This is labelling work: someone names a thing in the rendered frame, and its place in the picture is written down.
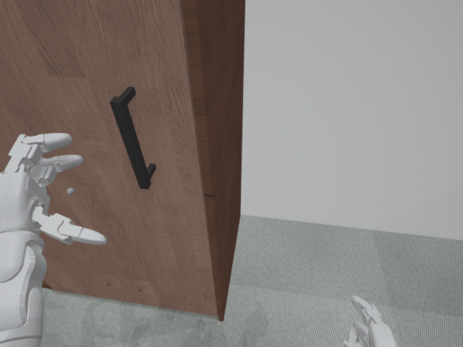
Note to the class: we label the wardrobe door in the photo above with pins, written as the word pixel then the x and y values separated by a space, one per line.
pixel 61 63

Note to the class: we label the handle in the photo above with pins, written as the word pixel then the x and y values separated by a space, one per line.
pixel 124 121

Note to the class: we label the left robot hand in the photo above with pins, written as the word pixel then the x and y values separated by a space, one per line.
pixel 22 188

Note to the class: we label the robot left forearm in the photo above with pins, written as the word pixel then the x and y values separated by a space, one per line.
pixel 22 270

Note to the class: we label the right robot hand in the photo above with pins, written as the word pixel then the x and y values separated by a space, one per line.
pixel 377 335

